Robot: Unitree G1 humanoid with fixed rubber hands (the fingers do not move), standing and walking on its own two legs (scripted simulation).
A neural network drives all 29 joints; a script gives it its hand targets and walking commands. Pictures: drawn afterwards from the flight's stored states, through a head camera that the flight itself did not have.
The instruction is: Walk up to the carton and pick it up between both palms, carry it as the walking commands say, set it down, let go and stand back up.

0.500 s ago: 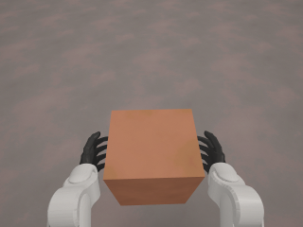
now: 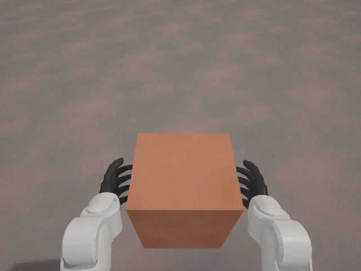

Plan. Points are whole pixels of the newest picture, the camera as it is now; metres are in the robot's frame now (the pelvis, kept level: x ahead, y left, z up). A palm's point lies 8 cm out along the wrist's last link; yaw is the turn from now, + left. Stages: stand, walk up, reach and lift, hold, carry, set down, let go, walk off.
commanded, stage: carry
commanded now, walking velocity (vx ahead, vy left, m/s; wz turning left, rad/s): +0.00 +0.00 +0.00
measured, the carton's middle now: (182, 196) +0.29 -0.01 +0.02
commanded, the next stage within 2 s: hold in 1.58 s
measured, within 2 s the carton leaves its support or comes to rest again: neither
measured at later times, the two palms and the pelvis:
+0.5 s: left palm (101, 211) +0.23 +0.13 +0.10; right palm (258, 206) +0.22 -0.15 +0.10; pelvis -0.03 -0.01 +0.01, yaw +0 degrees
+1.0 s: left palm (98, 211) +0.22 +0.14 +0.10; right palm (255, 206) +0.22 -0.14 +0.10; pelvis -0.04 +0.00 +0.01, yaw +0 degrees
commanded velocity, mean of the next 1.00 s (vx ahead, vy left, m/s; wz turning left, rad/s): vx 0.00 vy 0.00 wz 0.00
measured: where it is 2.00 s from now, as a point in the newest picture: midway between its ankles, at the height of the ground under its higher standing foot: outside the picture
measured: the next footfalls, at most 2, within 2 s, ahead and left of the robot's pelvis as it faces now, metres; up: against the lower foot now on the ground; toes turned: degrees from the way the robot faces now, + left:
left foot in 0.06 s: +0.03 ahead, +0.10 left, +0.00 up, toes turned -2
